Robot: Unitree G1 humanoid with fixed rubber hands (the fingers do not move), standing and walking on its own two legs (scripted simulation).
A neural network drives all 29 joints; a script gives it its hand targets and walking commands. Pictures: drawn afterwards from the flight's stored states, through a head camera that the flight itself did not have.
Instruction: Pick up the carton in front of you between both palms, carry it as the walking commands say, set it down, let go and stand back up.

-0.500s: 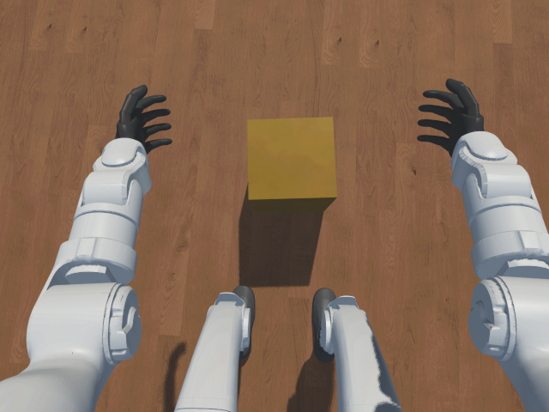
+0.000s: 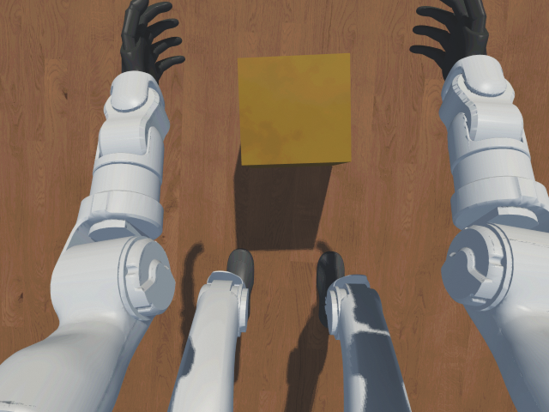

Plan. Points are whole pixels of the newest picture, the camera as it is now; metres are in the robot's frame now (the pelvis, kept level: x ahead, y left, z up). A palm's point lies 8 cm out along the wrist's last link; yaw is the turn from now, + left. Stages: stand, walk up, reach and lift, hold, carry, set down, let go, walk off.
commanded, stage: reach and lift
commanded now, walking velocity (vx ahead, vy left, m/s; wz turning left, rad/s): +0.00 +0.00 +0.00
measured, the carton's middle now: (293, 121) +0.52 -0.01 -0.50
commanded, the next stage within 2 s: none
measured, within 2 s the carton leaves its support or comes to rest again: leaves its support in 1.56 s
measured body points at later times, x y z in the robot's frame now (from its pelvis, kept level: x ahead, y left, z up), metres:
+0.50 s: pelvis -0.06 +0.00 -0.22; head +0.32 -0.01 +0.02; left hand +0.52 +0.18 -0.38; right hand +0.53 -0.19 -0.38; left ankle +0.05 +0.13 -0.59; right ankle +0.05 -0.12 -0.59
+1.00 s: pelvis -0.05 +0.00 -0.26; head +0.33 -0.01 -0.03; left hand +0.53 +0.17 -0.44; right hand +0.54 -0.19 -0.44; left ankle +0.05 +0.13 -0.59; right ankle +0.05 -0.12 -0.59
